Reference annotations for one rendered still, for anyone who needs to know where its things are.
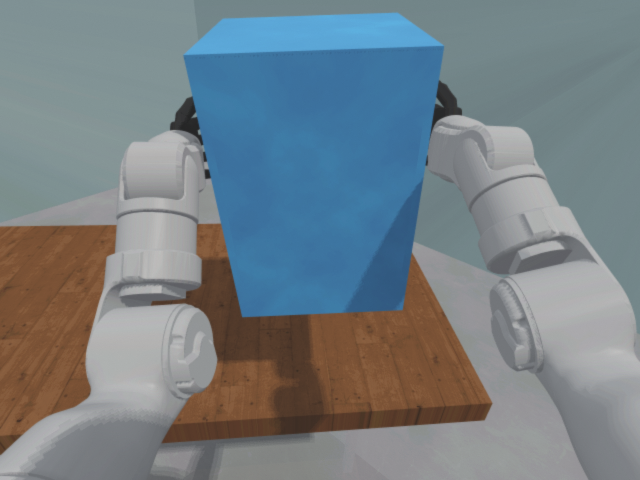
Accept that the robot left upper arm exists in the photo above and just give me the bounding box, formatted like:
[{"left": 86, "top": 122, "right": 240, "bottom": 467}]
[{"left": 0, "top": 304, "right": 217, "bottom": 480}]

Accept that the robot right upper arm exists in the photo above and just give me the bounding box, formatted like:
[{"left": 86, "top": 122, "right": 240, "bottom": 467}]
[{"left": 489, "top": 259, "right": 640, "bottom": 480}]

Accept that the right robot forearm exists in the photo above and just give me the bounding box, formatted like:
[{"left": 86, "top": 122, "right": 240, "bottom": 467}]
[{"left": 427, "top": 115, "right": 637, "bottom": 346}]

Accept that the left robot hand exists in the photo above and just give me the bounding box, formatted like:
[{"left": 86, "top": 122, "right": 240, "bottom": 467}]
[{"left": 170, "top": 96, "right": 211, "bottom": 179}]

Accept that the left robot forearm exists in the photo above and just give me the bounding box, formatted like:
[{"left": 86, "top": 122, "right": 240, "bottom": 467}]
[{"left": 85, "top": 130, "right": 206, "bottom": 384}]

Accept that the table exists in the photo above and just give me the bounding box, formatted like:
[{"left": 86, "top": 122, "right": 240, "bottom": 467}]
[{"left": 0, "top": 224, "right": 492, "bottom": 455}]

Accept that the carton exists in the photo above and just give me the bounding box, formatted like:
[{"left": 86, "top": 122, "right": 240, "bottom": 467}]
[{"left": 183, "top": 13, "right": 444, "bottom": 317}]

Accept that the right robot hand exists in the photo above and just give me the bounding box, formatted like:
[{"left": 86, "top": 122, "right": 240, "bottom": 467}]
[{"left": 426, "top": 80, "right": 462, "bottom": 166}]

